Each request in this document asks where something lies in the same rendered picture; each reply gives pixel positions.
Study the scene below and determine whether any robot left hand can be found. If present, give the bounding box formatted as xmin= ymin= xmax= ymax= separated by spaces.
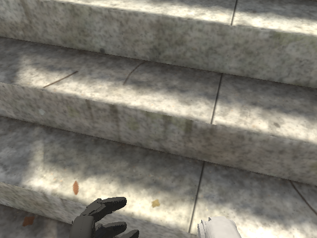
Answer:
xmin=68 ymin=196 xmax=140 ymax=238

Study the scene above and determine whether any robot right thigh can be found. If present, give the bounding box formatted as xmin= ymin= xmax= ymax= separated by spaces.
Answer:
xmin=197 ymin=216 xmax=242 ymax=238

